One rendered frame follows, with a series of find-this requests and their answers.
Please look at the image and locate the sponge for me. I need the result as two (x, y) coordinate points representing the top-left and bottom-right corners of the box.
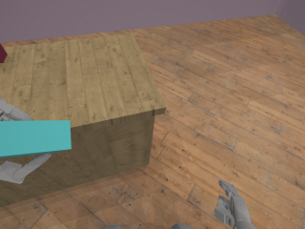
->
(0, 120), (71, 158)

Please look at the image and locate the right robot hand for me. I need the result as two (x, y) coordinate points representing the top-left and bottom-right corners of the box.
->
(214, 179), (252, 229)

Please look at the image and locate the table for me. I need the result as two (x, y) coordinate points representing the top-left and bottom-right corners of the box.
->
(0, 33), (166, 208)

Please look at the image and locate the left robot hand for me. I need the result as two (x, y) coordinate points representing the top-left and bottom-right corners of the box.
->
(0, 96), (51, 184)

